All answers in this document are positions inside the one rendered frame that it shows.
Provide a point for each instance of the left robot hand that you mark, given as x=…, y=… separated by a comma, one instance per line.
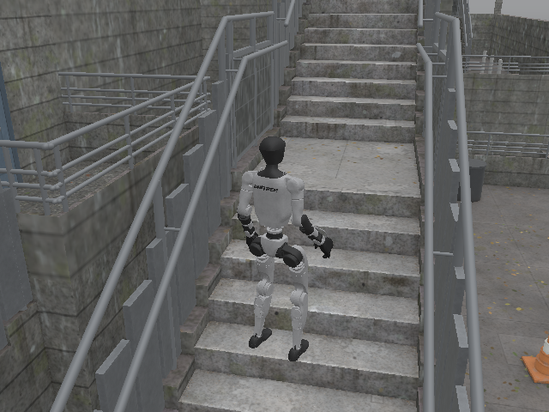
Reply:
x=249, y=240

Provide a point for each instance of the left robot forearm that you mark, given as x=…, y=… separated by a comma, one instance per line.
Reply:
x=247, y=225

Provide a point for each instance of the right robot upper arm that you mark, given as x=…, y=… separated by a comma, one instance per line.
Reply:
x=296, y=187

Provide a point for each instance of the robot right thigh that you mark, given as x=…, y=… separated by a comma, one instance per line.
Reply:
x=295, y=257

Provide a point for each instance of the robot right foot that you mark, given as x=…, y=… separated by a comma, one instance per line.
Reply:
x=295, y=354

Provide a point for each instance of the right robot forearm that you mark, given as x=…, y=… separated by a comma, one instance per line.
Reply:
x=310, y=231

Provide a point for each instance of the left robot upper arm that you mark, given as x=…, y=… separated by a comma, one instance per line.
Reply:
x=245, y=194

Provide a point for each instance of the right robot hand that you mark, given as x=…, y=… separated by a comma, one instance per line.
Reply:
x=325, y=247

